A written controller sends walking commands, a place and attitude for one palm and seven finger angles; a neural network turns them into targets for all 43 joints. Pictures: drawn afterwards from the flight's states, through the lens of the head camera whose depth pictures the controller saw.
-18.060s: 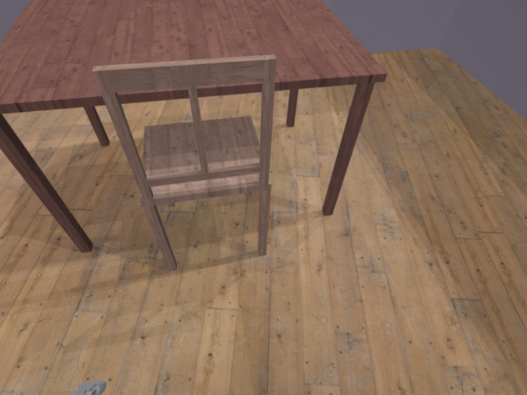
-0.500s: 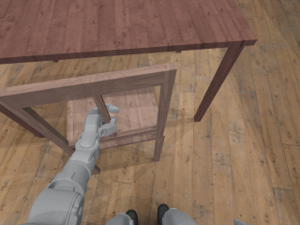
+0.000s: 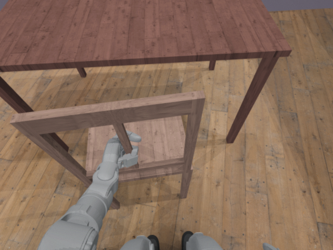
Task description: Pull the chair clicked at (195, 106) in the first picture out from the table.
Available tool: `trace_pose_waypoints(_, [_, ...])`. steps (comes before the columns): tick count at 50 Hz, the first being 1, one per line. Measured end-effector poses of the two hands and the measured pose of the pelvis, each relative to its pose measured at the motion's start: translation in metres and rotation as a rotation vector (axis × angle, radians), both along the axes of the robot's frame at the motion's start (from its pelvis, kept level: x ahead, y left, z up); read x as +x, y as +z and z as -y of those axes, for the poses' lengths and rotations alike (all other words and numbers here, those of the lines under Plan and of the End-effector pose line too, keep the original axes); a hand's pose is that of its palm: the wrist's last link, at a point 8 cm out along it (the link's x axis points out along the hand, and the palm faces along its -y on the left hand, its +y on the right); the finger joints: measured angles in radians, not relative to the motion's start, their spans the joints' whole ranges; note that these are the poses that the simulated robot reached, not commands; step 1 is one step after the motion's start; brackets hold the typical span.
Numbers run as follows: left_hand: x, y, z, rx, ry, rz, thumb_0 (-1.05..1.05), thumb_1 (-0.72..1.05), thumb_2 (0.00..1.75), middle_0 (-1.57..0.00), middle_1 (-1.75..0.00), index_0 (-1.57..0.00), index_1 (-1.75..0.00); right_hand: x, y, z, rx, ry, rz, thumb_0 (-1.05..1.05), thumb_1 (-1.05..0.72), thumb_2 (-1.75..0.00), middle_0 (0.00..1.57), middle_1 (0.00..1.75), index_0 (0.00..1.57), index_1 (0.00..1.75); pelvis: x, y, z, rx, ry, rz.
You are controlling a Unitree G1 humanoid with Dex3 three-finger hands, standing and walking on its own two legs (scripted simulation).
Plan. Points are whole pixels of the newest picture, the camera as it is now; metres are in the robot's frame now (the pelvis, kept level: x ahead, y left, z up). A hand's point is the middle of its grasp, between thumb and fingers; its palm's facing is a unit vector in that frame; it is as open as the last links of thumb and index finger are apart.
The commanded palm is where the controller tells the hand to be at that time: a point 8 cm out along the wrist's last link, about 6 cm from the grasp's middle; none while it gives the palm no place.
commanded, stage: step backward, pulling the chair out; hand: left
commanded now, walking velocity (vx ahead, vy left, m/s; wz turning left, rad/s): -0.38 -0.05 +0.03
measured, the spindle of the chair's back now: (128, 148) +0.39 +0.11 -0.06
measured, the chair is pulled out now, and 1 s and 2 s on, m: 0.20 0.21 0.27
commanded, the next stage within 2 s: none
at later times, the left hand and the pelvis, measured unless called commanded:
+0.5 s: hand (133, 156) +0.36 +0.09 -0.05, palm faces -0.12 -0.97 -0.19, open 5.2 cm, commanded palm +0.37 +0.14 -0.05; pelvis +0.00 +0.00 +0.00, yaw +1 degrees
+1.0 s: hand (133, 160) +0.34 +0.09 -0.05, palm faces -0.04 -0.99 -0.16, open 5.3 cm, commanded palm +0.35 +0.15 -0.06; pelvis -0.04 +0.00 +0.01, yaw +5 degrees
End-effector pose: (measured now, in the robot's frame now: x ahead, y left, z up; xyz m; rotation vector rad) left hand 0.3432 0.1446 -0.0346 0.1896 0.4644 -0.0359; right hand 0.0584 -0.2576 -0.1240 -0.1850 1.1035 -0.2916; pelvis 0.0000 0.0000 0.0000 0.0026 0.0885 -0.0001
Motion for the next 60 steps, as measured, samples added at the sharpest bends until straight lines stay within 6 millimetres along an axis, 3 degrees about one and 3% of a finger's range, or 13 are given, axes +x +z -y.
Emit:
trace_pose_waypoints(16, [0.0,0.0,0.0,0.019,0.013,0.008,0.03,0.68,0.82,-0.32,-1.16,-0.49,-1.45,0.022,-0.003,0.004,0.007,0.025,0.038,0.01,-0.9,-0.9,0.2,0.3,0.21,0.3,0.0,-0.003,0.008,0.011,0.012,0.027])
trace_pose_waypoints(27, [0.001,0.0,-0.002,0.014,-0.042,0.012,0.03,0.7,0.79,-0.28,-1.19,-0.49,-1.45,0.015,0.008,0.008,-0.059,0.032,0.022,0.01,-0.9,-0.9,0.2,0.3,0.21,0.3,-0.003,-0.002,-0.002,0.011,0.009,0.038])
trace_pose_waypoints(37, [-0.002,0.0,0.001,0.018,0.038,0.003,0.04,0.68,0.82,-0.31,-1.18,-0.49,-1.45,0.007,-0.012,0.0,0.034,0.032,0.036,0.0,-0.9,-0.9,0.2,0.3,0.21,0.3,-0.017,-0.009,0.019,0.021,0.012,0.072])
trace_pose_waypoints(43, [-0.008,0.002,0.003,0.006,0.077,-0.022,0.05,0.69,0.81,-0.3,-1.17,-0.49,-1.45,-0.009,-0.005,0.012,0.03,0.05,-0.03,0.0,-0.9,-0.9,0.2,0.3,0.21,0.3,-0.026,0.003,0.02,0.051,0.033,0.04])
trace_pose_waypoints(52, [-0.017,0.003,-0.002,-0.008,0.022,-0.048,0.05,0.71,0.78,-0.26,-1.18,-0.49,-1.45,-0.027,0.005,0.02,-0.067,0.093,-0.098,0.0,-0.9,-0.9,0.2,0.3,0.21,0.3,-0.05,0.008,-0.005,0.061,0.095,-0.034])
trace_pose_waypoints(56, [-0.022,0.002,-0.009,-0.008,-0.054,-0.016,0.04,0.71,0.77,-0.24,-1.21,-0.49,-1.45,-0.037,0.002,0.007,-0.114,0.078,-0.087,0.0,-0.9,-0.9,0.2,0.3,0.21,0.3,-0.075,-0.001,-0.028,0.034,0.105,-0.043])
trace_pose_waypoints(60, [-0.036,0.003,-0.015,-0.012,-0.094,0.009,0.04,0.73,0.77,-0.21,-1.2,-0.49,-1.45,-0.055,0.006,-0.022,-0.076,0.034,-0.061,0.0,-0.9,-0.9,0.2,0.3,0.2,0.3,-0.091,-0.002,-0.041,0.06,0.055,-0.008])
